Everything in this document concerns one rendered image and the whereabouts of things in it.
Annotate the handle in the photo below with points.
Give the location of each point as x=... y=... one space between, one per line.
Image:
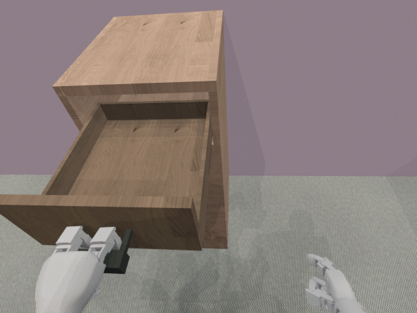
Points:
x=117 y=260

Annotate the robot right forearm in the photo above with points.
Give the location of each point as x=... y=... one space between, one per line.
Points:
x=348 y=306

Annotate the drawer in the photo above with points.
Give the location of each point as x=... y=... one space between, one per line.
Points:
x=142 y=166

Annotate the cabinet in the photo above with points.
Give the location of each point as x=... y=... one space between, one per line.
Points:
x=157 y=57

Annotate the left robot hand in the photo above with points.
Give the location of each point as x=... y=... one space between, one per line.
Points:
x=69 y=279

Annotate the right robot hand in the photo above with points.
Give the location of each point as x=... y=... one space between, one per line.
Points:
x=324 y=294

